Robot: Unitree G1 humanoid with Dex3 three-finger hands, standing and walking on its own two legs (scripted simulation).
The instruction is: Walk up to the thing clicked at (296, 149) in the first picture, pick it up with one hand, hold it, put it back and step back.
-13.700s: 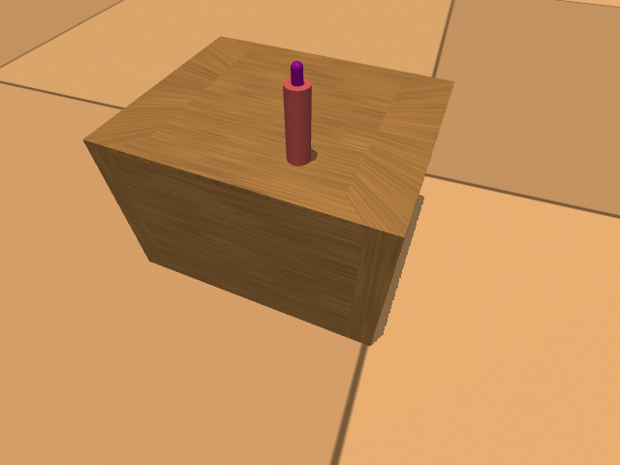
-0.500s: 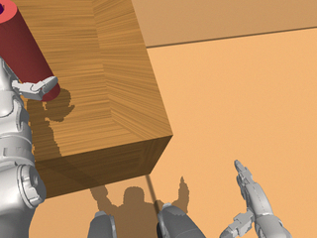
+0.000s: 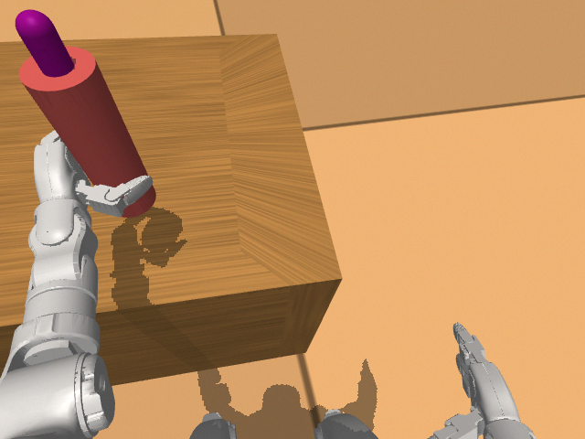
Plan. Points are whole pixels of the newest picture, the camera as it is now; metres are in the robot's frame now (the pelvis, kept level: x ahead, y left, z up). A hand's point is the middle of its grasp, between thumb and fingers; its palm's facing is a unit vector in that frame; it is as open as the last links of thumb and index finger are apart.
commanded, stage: lift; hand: left
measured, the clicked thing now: (94, 131) +0.46 +0.19 +0.16
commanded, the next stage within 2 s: hold in 0.94 s
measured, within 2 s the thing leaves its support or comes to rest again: neither
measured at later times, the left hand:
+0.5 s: hand (97, 190) +0.38 +0.18 +0.15, palm faces +0.19 -0.98 +0.00, open 10.0 cm
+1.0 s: hand (89, 202) +0.35 +0.17 +0.18, palm faces +0.19 -0.98 +0.00, open 10.0 cm
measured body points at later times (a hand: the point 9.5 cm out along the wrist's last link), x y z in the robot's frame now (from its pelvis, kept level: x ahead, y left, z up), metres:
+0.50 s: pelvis +0.00 -0.01 +0.03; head +0.02 -0.02 +0.47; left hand +0.37 +0.23 +0.15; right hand +0.15 -0.26 -0.05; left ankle +0.01 +0.13 -0.68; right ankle -0.03 -0.15 -0.68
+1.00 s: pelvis +0.00 -0.02 +0.04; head +0.00 -0.03 +0.49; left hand +0.33 +0.22 +0.18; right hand +0.16 -0.27 -0.05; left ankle +0.01 +0.13 -0.68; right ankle -0.03 -0.15 -0.68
